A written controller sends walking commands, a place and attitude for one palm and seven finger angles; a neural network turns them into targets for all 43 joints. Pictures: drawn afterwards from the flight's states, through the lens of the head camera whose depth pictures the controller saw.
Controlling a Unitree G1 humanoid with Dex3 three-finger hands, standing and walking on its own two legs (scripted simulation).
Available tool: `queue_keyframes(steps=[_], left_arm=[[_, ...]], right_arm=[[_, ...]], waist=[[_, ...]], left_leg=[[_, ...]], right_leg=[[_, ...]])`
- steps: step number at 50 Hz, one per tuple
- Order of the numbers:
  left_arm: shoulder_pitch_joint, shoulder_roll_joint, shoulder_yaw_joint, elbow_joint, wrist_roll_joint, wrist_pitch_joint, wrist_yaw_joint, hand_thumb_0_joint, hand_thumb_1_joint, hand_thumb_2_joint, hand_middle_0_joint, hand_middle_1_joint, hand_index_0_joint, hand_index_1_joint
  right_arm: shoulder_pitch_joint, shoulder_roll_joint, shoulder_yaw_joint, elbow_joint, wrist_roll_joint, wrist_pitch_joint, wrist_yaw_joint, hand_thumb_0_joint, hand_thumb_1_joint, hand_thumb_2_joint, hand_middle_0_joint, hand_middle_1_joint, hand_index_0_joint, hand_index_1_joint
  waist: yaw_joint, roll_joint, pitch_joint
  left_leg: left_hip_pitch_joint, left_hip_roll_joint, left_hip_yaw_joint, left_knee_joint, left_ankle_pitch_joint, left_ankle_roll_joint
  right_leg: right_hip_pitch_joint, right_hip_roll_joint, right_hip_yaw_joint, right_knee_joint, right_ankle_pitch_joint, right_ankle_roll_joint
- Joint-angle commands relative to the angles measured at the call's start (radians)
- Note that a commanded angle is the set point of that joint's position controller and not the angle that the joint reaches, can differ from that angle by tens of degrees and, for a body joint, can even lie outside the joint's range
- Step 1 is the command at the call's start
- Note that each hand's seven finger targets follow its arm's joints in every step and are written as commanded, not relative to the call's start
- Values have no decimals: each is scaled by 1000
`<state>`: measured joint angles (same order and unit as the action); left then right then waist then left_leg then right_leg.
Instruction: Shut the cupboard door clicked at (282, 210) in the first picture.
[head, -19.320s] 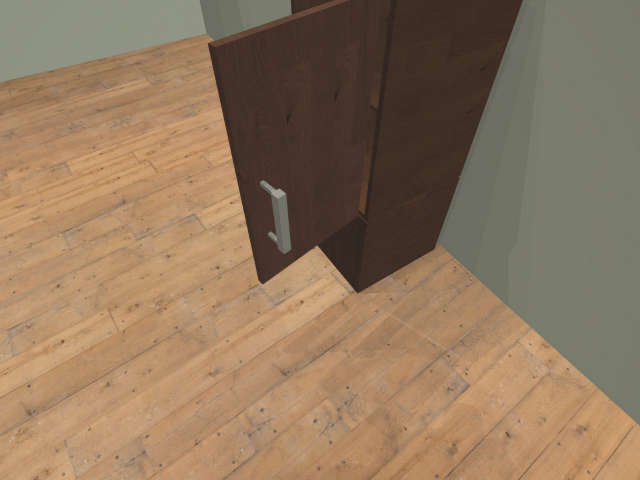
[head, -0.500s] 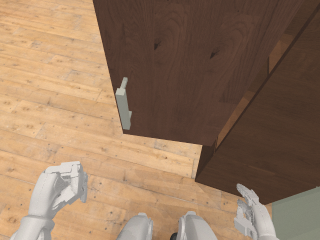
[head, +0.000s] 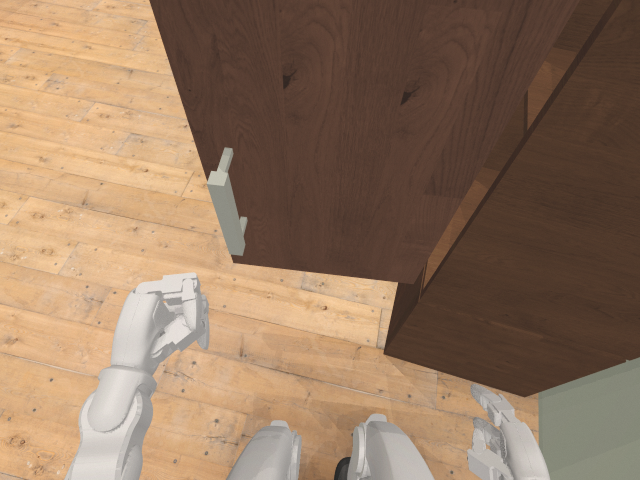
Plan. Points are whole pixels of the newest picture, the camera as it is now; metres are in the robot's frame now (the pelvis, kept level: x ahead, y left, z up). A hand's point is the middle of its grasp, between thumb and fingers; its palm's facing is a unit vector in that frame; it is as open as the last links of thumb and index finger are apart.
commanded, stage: bring the fist close to the handle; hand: left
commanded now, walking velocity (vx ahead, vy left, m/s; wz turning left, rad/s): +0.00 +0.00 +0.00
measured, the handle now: (232, 206) +0.47 +0.15 +0.01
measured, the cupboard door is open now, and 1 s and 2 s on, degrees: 100 100 84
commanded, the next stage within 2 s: push the door shut along its arc in 0.84 s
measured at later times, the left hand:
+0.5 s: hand (244, 277) +0.36 +0.12 +0.01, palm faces -0.07 -1.00 -0.03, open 3.1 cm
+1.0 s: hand (242, 277) +0.36 +0.12 +0.01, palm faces -0.06 -1.00 -0.03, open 3.1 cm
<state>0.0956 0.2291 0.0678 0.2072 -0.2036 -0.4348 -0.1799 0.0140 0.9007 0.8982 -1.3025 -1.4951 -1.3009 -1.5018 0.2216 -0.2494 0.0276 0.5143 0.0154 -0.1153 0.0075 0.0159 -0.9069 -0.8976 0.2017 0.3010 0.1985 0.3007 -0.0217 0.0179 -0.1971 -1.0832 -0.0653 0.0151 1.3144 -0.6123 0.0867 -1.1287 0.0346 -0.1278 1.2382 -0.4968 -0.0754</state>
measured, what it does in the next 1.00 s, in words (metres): stands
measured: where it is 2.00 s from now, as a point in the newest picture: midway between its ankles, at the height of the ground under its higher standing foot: outside the picture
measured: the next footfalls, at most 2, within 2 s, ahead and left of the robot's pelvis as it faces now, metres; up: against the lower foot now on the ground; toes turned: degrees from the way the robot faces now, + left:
none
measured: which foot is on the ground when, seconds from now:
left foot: down 0.00-1.00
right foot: down 0.00-1.00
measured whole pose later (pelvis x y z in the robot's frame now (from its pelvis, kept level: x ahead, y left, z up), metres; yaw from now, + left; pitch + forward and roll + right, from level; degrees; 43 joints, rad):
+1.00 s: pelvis +0.00 -0.01 +0.00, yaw +0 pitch +23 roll -1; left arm -0.24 0.20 0.06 0.57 -0.15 -0.53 -0.09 0.01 0.90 0.90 -1.30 -1.50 -1.30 -1.50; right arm 0.21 -0.25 0.01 0.56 0.01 -0.01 0.03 0.01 -0.91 -0.90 0.20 0.30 0.20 0.30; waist -0.05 0.01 -0.19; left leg -1.11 -0.06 0.03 1.31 -0.60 0.08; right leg -1.17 0.04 -0.11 1.25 -0.49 -0.09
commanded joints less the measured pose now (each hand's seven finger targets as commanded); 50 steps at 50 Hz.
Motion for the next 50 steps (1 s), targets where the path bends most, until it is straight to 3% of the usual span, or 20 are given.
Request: queue_keyframes(steps=[1,3,4,8,12,16,17,21,22,24,25,26,29,31,39,42,44,47,50], left_arm=[[-201,103,54,-179,-8,-86,13,0,900,900,-1300,-1500,-1300,-1500],[-218,86,47,-142,-11,-87,14,0,900,900,-1300,-1500,-1300,-1500],[-233,102,55,-131,-8,-86,12,0,900,900,-1300,-1500,-1300,-1500],[-293,65,21,-90,7,-87,24,0,900,900,-1300,-1500,-1300,-1500],[-391,63,22,-31,19,-92,47,0,900,900,-1300,-1500,-1300,-1500],[-444,58,18,-10,35,-111,69,0,900,900,-1300,-1500,-1300,-1500],[-438,32,0,10,34,-111,74,0,900,900,-1300,-1500,-1300,-1500],[-539,68,38,113,50,-113,94,0,900,900,-1300,-1500,-1300,-1500],[-571,67,38,111,53,-122,98,0,900,900,-1300,-1500,-1300,-1500],[-538,82,54,82,50,-135,103,0,900,900,-1300,-1500,-1300,-1500],[-505,57,33,83,54,-135,101,0,900,900,-1300,-1500,-1300,-1500],[-500,40,21,96,47,-132,99,0,900,900,-1300,-1500,-1300,-1500],[-480,63,41,128,46,-128,96,0,900,900,-1300,-1500,-1300,-1500],[-536,60,39,136,47,-135,97,0,900,900,-1300,-1500,-1300,-1500],[-578,62,29,120,45,-178,90,0,900,900,-1300,-1500,-1300,-1500],[-522,59,37,153,44,-170,84,0,900,900,-1300,-1500,-1300,-1500],[-547,72,43,171,44,-163,81,0,900,900,-1300,-1500,-1300,-1500],[-563,53,30,158,46,-167,84,0,900,900,-1300,-1500,-1300,-1500],[-645,73,25,152,52,-173,73,0,900,900,-1300,-1500,-1300,-1500]], right_arm=[[-11,-142,-67,-124,5,-36,-6,0,-900,-900,200,300,200,300],[-10,-140,-67,-119,5,-30,-4,0,-900,-900,200,300,200,300],[-8,-144,-66,-116,4,-26,-6,0,-900,-900,200,300,200,300],[-8,-140,-67,-110,5,-11,0,0,-900,-900,200,300,200,300],[4,-143,-71,-95,3,2,0,0,-900,-900,200,300,200,300],[13,-141,-72,-86,-3,13,7,0,-900,-900,200,300,200,300],[12,-136,-72,-86,-4,18,11,0,-900,-900,200,300,200,300],[18,-139,-68,-71,-6,38,11,0,-900,-900,200,300,200,300],[16,-139,-68,-71,-6,39,10,0,-900,-900,200,300,200,300],[21,-142,-72,-81,-7,42,14,0,-900,-900,200,300,200,300],[22,-138,-73,-85,-6,47,18,0,-900,-900,200,300,200,300],[24,-136,-73,-83,-5,51,21,0,-900,-900,200,300,200,300],[31,-141,-73,-83,-3,63,20,0,-900,-900,200,300,200,300],[29,-138,-72,-73,-2,67,18,0,-900,-900,200,300,200,300],[30,-140,-75,-64,-5,60,12,0,-900,-900,200,300,200,300],[31,-138,-75,-61,-3,67,15,0,-900,-900,200,300,200,300],[31,-142,-72,-62,-3,73,13,0,-900,-900,200,300,200,300],[24,-140,-74,-67,-3,74,14,0,-900,-900,200,300,200,300],[31,-144,-75,-54,-4,72,9,0,-900,-900,200,300,200,300]], waist=[[-8,30,-330],[-13,-3,-330],[-11,14,-329],[-16,25,-332],[-30,-10,-339],[-21,23,-390],[-26,10,-391],[-41,-33,-351],[-40,-12,-351],[-13,28,-416],[-10,30,-437],[-21,15,-428],[-24,-25,-384],[-40,-47,-358],[-38,14,-385],[-30,-11,-387],[-36,-9,-357],[-35,-6,-377],[-56,13,-380]], left_leg=[[124,44,-107,-198,324,-80],[98,41,-99,-193,304,-71],[95,40,-97,-188,317,-70],[108,42,-98,-194,321,-72],[95,43,-97,-182,301,-67],[127,41,-97,-178,352,-75],[121,40,-93,-175,350,-71],[43,36,-79,-163,272,-60],[43,36,-79,-166,268,-62],[94,36,-84,-178,318,-68],[122,37,-84,-184,345,-71],[119,39,-85,-185,344,-71],[79,38,-78,-187,328,-63],[54,38,-74,-185,277,-58],[90,36,-78,-182,298,-61],[83,36,-70,-186,311,-61],[65,35,-74,-186,290,-59],[87,37,-78,-190,284,-61],[108,40,-86,-179,299,-62]], right_leg=[[307,-23,131,-133,194,33],[326,-25,139,-140,190,39],[331,-23,142,-134,206,33],[314,-28,138,-131,212,35],[303,-28,144,-131,203,40],[310,-30,142,-110,255,36],[312,-30,143,-115,258,39],[319,-32,168,-132,201,42],[316,-34,170,-130,196,40],[343,-28,161,-115,242,32],[346,-28,156,-114,269,34],[343,-28,153,-120,269,38],[363,-25,161,-131,271,39],[352,-30,171,-149,223,45],[345,-29,168,-137,239,37],[364,-31,171,-144,260,41],[349,-29,170,-143,235,39],[340,-30,167,-144,222,41],[314,-29,162,-136,240,40]])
